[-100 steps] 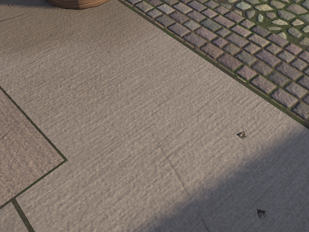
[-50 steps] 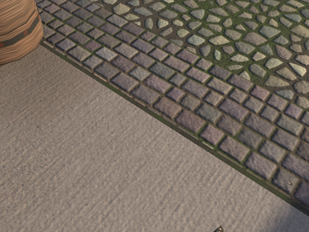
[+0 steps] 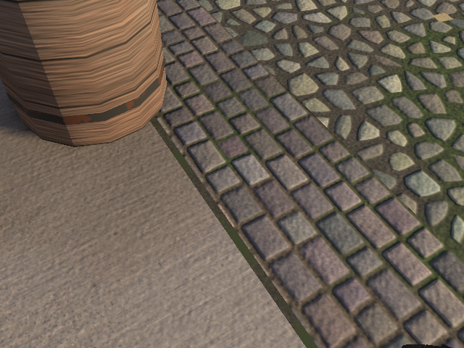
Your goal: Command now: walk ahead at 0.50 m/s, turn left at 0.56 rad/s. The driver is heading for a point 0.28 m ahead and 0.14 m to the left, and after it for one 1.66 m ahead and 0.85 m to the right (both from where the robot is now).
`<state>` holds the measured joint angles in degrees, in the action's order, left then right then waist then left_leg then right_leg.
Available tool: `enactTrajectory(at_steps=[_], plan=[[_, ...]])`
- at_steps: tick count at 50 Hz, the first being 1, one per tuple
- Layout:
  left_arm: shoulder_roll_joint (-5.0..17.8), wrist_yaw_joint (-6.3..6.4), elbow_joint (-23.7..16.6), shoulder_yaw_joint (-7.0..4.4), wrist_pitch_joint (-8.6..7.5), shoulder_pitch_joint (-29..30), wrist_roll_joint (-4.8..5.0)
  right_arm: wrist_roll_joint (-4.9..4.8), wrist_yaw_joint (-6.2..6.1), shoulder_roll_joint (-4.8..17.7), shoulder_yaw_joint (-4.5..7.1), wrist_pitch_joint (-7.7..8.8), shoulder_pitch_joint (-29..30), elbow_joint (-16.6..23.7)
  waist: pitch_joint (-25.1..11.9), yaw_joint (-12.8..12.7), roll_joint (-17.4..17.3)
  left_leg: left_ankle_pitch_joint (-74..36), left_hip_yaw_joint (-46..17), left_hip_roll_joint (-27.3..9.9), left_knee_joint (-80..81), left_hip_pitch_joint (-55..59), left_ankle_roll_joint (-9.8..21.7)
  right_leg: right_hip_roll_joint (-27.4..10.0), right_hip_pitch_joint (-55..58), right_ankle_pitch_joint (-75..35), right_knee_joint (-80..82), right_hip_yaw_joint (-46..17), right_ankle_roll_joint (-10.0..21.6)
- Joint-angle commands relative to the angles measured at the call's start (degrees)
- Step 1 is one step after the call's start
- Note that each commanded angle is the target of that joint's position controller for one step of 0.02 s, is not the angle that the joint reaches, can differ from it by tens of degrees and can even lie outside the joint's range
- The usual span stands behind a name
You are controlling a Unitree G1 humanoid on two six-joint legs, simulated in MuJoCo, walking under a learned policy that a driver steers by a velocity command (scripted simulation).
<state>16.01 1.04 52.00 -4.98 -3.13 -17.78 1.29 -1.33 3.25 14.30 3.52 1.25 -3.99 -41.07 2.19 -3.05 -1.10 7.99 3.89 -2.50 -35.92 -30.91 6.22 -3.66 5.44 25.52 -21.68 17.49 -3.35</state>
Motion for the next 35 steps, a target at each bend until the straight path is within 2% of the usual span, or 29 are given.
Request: enactTrajectory(at_steps=[1,2,3,4,5,6,7,8,10,11,13,15,18,21,23,24,25,26,27,28,29,30,31,32,34,35], plan=[[9.02,0.46,-4.80,-1.37,-0.21,3.17,-0.83,-0.31,-1.81,15.81,6.62,-0.36,-22.20,-1.78,-12.54,13.49,-2.34,0.52,-8.80,-0.65,4.83,35.31,6.86,-7.91,-19.51,-42.36,-36.60,-2.17,4.18],[0.47,-0.34,-7.99,1.21,-2.00,-1.80,-2.48,-0.41,-1.86,21.16,6.88,0.44,-19.12,-0.97,-17.41,5.32,-15.50,11.08,-42.24,-13.77,12.35,51.24,17.54,4.41,-44.02,8.21,-54.73,-10.62,1.10],[5.42,-1.09,-8.81,0.62,-4.35,5.04,-0.06,0.09,-1.35,15.88,5.31,1.38,-20.66,0.57,-21.43,9.93,-7.54,15.79,-50.70,-16.36,20.15,52.62,17.57,4.10,-50.08,8.47,-59.37,-22.30,2.46],[7.48,-1.40,-10.27,0.03,-5.40,9.55,1.79,0.51,-1.13,12.77,4.39,2.23,-18.54,0.18,-13.54,9.81,-5.00,10.81,-42.70,-15.23,20.67,47.57,14.81,1.66,-54.30,2.68,-57.81,-22.03,4.06],[6.89,-0.98,-9.87,0.22,-5.87,9.63,0.83,0.19,-1.18,10.93,3.80,2.61,-14.85,0.77,-9.55,7.17,-0.59,4.76,-35.55,-12.73,20.02,39.29,12.74,-1.01,-51.63,-2.48,-52.95,-22.17,4.79],[7.33,-0.52,-9.04,-0.23,-5.70,9.13,-0.84,0.28,-1.33,8.86,3.19,2.62,-10.84,1.61,-6.84,4.77,0.39,-1.34,-29.64,-10.27,20.30,31.55,11.18,-2.74,-47.27,-5.46,-48.02,-22.16,4.48],[7.80,-0.61,-8.15,-0.58,-4.81,6.99,-0.97,1.24,-1.69,7.09,2.41,2.67,-7.99,2.77,-6.00,2.64,-0.84,-10.66,-25.23,-9.45,20.95,26.66,10.31,-4.25,-43.03,-7.55,-45.98,-22.09,4.02],[7.46,-0.68,-7.52,-0.63,-3.86,5.55,-1.10,1.60,-1.95,6.72,2.20,2.77,-7.10,3.06,-5.89,1.80,-0.89,-19.74,-22.20,-8.93,21.20,23.97,10.00,-4.50,-40.39,-8.08,-44.41,-21.38,3.23],[5.41,-0.62,-6.58,-0.21,-2.51,4.15,-1.63,1.73,-2.54,7.56,2.18,3.15,-8.06,1.92,-5.62,1.03,-0.33,-35.20,-15.15,-7.72,21.17,20.62,9.35,-3.80,-38.17,-10.83,-40.45,-19.43,1.69],[4.44,-0.56,-6.69,0.11,-2.11,4.82,-1.72,1.82,-2.93,7.97,2.17,3.21,-8.70,1.23,-5.27,1.12,-0.90,-39.22,-12.20,-6.90,21.31,19.81,8.59,-3.42,-38.15,-13.65,-37.51,-18.77,1.22],[3.19,-0.73,-7.08,0.80,-1.88,7.17,-1.53,1.78,-3.62,7.76,1.86,2.95,-8.70,0.40,-4.82,1.89,-2.18,-40.06,-7.02,-4.58,21.64,19.24,6.08,-2.76,-37.02,-21.37,-28.73,-17.79,1.24],[2.63,-1.35,-7.58,1.28,-2.07,10.58,-1.13,1.98,-4.16,7.87,1.66,2.68,-9.61,-0.53,-5.01,4.01,-2.77,-37.16,-4.08,-3.54,21.80,20.59,3.60,-1.44,-34.82,-30.28,-19.97,-16.96,1.97],[3.42,-2.33,-8.20,1.26,-2.15,12.83,-0.62,2.55,-4.56,8.33,1.51,2.41,-10.25,-2.29,-4.94,5.50,-3.02,-33.04,-3.64,-5.85,21.52,24.38,2.97,-0.10,-33.55,-34.82,-14.11,-17.63,2.83],[5.59,-3.32,-9.68,0.56,-2.04,13.73,-1.02,2.15,-5.02,9.00,1.85,1.29,-8.53,-3.04,-3.43,5.11,-3.41,-35.02,-4.30,-8.81,16.72,30.23,3.61,0.93,-37.73,-25.44,-12.60,-17.72,4.44],[6.52,-4.09,-9.91,0.06,-2.11,11.06,-1.48,1.38,-5.81,9.35,2.10,0.12,-7.27,-2.69,-4.06,3.60,-3.59,-41.08,-4.58,-9.52,9.98,32.41,3.05,2.66,-36.65,-19.52,-11.07,-15.92,5.89],[7.26,-4.25,-8.99,-0.50,-2.22,6.61,-1.54,0.98,-6.29,9.39,2.12,-0.48,-6.16,-2.16,-5.79,1.33,-3.00,-43.79,-3.51,-8.09,3.64,31.86,1.62,4.31,-31.66,-21.66,-7.41,-14.80,7.12],[10.25,-3.89,-8.42,-1.61,-2.34,1.59,-1.77,1.22,-6.64,9.43,2.07,-0.65,-6.79,-1.51,-9.31,-0.76,0.64,-38.28,-1.28,-4.24,-7.08,27.71,-1.67,2.77,-22.10,-37.82,-4.24,-19.04,9.89],[15.04,-3.05,-9.23,-2.71,-2.08,-1.40,-2.39,2.90,-6.35,7.95,1.50,-0.13,-8.44,0.78,-14.80,0.34,10.83,-11.49,0.92,4.08,-26.18,12.93,-6.19,-8.31,-7.49,-62.06,-6.01,-35.22,17.49],[13.47,-2.42,-9.71,-1.88,-1.28,-1.58,-3.02,3.16,-5.39,4.89,0.43,0.18,-10.68,1.35,-21.97,1.53,18.37,30.65,-5.64,12.33,-41.11,-2.20,-8.86,-17.84,4.48,-66.47,-2.72,-53.53,28.03],[10.79,-2.16,-11.30,-1.22,-0.70,1.46,-2.19,1.70,-4.36,7.71,0.81,0.41,-11.15,0.27,-23.04,0.94,10.60,28.31,-12.75,7.58,-45.12,-3.93,-7.93,-16.36,1.68,-53.94,-1.33,-50.73,26.21],[8.88,-1.74,-12.92,-0.87,0.00,5.41,-1.37,0.71,-4.19,8.20,0.99,0.00,-7.96,0.87,-17.34,1.41,5.94,24.87,-11.72,5.50,-44.47,-5.78,-7.88,-13.52,-4.14,-43.12,-0.51,-45.15,23.25],[7.66,-1.49,-13.46,-0.43,0.80,7.75,-0.58,1.12,-4.54,7.92,1.15,-0.65,-6.14,0.87,-11.45,2.37,0.83,22.26,-10.47,3.57,-39.22,-6.10,-8.01,-11.00,-12.13,-35.03,1.81,-41.15,20.47],[7.16,-1.10,-14.01,-0.19,1.36,9.10,-0.43,1.85,-5.18,8.52,1.57,-1.40,-5.03,1.29,-8.87,3.13,0.73,19.96,-10.09,2.08,-33.43,-3.88,-8.09,-9.15,-18.02,-27.92,3.42,-39.51,18.67],[7.94,-0.89,-14.33,-0.45,2.05,9.86,-0.94,1.90,-5.32,7.26,1.33,-1.94,-5.15,1.62,-7.30,4.15,3.25,18.14,-8.61,2.64,-27.84,-0.45,-8.42,-6.31,-22.76,-23.60,4.73,-37.88,17.42],[9.37,-0.28,-14.97,-1.19,2.87,9.20,-1.67,1.73,-5.67,5.42,0.89,-1.95,-6.37,1.38,-7.98,3.98,7.59,16.58,-7.37,4.01,-20.10,2.82,-9.52,-4.25,-24.20,-23.51,5.18,-36.65,17.14],[9.93,0.06,-15.19,-1.51,3.01,8.68,-1.55,1.60,-5.83,5.32,0.83,-1.78,-6.62,1.24,-9.25,3.73,8.10,15.51,-7.70,4.17,-17.26,3.84,-9.97,-4.16,-23.52,-23.66,4.71,-36.80,17.14]])
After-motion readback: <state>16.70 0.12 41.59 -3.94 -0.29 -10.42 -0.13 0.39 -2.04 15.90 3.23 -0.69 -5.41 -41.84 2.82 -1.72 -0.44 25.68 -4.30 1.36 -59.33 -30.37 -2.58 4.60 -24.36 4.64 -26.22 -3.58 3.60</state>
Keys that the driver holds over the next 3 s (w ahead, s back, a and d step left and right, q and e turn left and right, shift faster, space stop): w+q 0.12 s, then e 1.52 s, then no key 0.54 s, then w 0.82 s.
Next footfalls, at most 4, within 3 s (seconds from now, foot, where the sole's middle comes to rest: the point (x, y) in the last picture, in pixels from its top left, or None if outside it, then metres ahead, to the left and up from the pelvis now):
0.02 left None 0.17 0.09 -0.76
0.50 right None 0.41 -0.07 -0.76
0.90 left None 0.41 0.17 -0.76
1.34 right None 0.30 -0.08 -0.76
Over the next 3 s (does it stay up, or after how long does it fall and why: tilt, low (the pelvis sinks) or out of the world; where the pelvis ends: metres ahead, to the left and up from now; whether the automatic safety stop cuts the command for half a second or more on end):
stays up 0.50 -0.20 0.01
